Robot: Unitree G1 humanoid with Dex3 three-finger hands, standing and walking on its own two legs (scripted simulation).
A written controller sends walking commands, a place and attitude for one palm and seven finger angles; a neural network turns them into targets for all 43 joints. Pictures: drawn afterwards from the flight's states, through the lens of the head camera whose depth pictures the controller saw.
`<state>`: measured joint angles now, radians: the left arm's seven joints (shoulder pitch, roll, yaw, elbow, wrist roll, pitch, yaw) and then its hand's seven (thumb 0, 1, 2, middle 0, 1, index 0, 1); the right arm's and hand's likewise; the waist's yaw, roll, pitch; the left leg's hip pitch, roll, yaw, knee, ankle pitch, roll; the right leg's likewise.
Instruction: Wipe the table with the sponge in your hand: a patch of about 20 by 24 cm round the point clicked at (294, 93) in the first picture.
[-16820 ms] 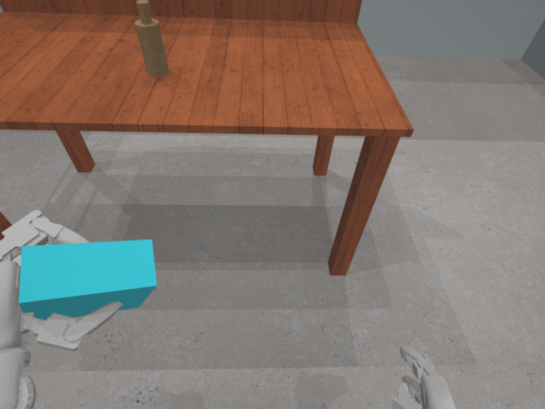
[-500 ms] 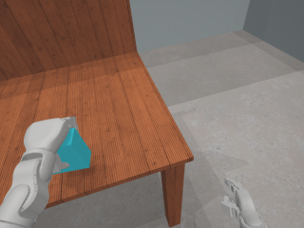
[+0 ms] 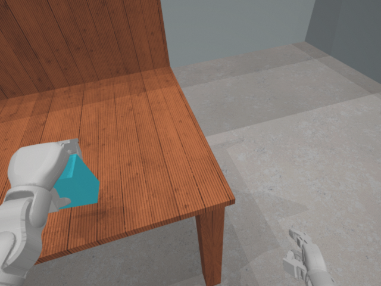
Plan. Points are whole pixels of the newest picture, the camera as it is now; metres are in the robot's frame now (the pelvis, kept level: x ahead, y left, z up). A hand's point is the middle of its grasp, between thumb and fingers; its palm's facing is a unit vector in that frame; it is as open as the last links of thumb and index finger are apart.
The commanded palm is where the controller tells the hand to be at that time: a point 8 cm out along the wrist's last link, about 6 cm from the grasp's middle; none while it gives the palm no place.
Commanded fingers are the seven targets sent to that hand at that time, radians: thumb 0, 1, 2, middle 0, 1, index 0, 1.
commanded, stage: move the sponge above the wiping area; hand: left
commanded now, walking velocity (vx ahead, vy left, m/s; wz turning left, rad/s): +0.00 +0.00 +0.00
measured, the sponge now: (66, 188) +0.25 +0.31 +0.09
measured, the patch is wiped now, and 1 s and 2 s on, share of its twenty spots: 0.00 0.00 0.00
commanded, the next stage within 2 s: lower the sponge onto the table in 1.60 s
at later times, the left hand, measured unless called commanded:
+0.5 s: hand (35, 174) +0.24 +0.34 +0.15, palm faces +0.19 +0.01 -0.98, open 9.5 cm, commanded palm +0.19 +0.34 +0.19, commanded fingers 0.00 0.10 1.30 -1.20 -1.60 -1.20 -1.60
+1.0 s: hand (26, 175) +0.23 +0.36 +0.15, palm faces +0.17 -0.02 -0.98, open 9.5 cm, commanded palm +0.19 +0.34 +0.19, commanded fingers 0.00 0.10 1.30 -1.20 -1.60 -1.20 -1.60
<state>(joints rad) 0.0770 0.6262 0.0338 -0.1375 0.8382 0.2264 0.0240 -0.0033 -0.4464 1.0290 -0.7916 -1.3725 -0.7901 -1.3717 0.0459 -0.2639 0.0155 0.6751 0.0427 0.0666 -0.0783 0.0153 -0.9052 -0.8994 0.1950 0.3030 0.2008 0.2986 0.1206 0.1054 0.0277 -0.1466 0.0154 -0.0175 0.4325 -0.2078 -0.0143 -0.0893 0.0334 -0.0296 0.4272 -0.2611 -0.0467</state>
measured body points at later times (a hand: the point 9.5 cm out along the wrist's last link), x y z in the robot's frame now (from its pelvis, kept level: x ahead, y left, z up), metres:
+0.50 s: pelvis -0.01 +0.01 +0.00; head -0.02 -0.03 +0.45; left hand +0.22 +0.34 +0.20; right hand +0.23 -0.19 -0.09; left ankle +0.02 +0.13 -0.74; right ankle -0.01 -0.09 -0.74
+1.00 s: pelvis -0.01 +0.02 +0.00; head -0.03 -0.02 +0.45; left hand +0.22 +0.36 +0.20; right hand +0.23 -0.17 -0.09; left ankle +0.02 +0.13 -0.74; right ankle -0.01 -0.09 -0.74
